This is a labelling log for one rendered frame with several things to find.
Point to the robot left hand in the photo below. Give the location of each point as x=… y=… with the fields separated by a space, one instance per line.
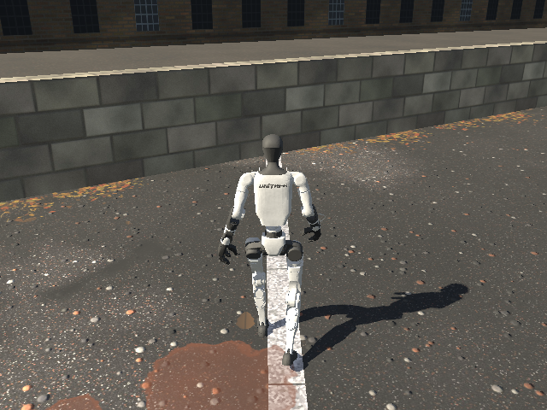
x=222 y=252

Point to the robot right foot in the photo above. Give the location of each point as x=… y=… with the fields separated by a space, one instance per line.
x=289 y=358

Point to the left robot forearm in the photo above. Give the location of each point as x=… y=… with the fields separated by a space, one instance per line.
x=231 y=226

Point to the robot right upper arm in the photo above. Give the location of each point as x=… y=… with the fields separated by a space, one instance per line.
x=300 y=180

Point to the robot left upper arm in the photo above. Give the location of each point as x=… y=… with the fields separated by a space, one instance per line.
x=246 y=180

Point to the right robot forearm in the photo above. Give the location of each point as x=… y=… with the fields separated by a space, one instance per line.
x=314 y=221

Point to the robot head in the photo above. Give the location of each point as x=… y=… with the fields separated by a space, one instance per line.
x=272 y=146

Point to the robot right hand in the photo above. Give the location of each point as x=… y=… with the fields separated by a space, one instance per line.
x=316 y=236

